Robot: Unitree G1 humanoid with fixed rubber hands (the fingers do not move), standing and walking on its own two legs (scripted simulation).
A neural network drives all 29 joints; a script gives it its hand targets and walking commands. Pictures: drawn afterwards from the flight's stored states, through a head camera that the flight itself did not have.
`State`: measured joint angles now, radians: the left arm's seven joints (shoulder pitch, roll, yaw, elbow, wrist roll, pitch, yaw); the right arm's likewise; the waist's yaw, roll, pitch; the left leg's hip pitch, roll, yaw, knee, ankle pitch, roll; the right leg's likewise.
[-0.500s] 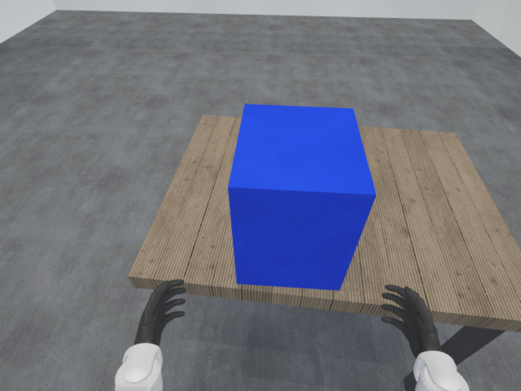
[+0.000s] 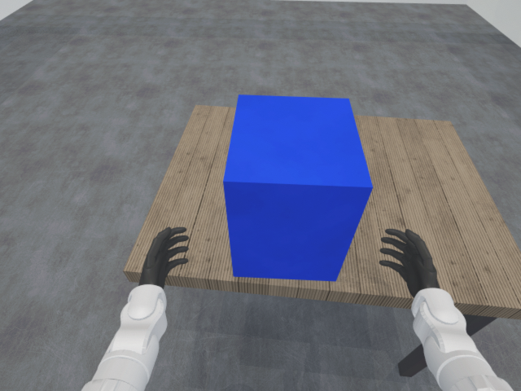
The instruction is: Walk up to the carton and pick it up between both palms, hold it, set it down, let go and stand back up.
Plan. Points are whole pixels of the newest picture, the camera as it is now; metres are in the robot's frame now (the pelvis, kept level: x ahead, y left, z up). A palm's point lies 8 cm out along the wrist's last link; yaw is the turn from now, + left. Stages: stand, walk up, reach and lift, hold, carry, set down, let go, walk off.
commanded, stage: reach and lift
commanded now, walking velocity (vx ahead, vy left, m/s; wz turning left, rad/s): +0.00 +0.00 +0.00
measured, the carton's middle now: (288, 191) +0.49 -0.01 +0.02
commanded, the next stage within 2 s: none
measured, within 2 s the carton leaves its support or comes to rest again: neither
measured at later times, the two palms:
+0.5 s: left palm (157, 217) +0.36 +0.20 +0.08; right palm (421, 220) +0.38 -0.22 +0.08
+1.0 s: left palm (151, 165) +0.42 +0.21 +0.14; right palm (416, 163) +0.44 -0.20 +0.15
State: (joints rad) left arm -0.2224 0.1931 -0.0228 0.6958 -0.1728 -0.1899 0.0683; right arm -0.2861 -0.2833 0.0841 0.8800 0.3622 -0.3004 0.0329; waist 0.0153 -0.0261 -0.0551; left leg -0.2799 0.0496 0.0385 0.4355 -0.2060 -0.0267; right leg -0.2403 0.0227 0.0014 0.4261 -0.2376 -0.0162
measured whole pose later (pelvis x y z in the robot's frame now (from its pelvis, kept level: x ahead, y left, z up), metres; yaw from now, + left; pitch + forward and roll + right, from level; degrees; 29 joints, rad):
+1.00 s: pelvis +0.00 +0.00 +0.00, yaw -1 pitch +10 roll -1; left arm -0.80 0.28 0.06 0.65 -0.21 0.37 0.10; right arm -0.88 -0.40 0.04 0.94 0.40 0.16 -0.01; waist 0.04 -0.01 -0.13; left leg -0.42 0.06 0.03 0.40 -0.16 -0.03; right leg -0.36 0.04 0.01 0.35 -0.17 -0.02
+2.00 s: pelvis -0.01 +0.00 -0.01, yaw +0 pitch +24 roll -2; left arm -1.06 0.28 -0.05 1.31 -0.28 -0.11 0.08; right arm -1.05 -0.33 0.02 1.30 0.35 -0.09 -0.01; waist 0.02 0.00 -0.26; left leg -0.75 0.07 0.00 0.51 -0.17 -0.03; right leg -0.69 0.05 -0.03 0.45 -0.18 -0.02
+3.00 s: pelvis +0.00 +0.01 +0.00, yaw -2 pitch +21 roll +0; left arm -1.02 0.04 0.54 1.21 0.32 -0.24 0.08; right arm -0.95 -0.03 -0.61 1.06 -0.41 -0.23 -0.04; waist 0.02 0.01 -0.13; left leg -0.60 0.04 0.06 0.34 -0.11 -0.01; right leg -0.58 0.01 0.01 0.33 -0.13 0.00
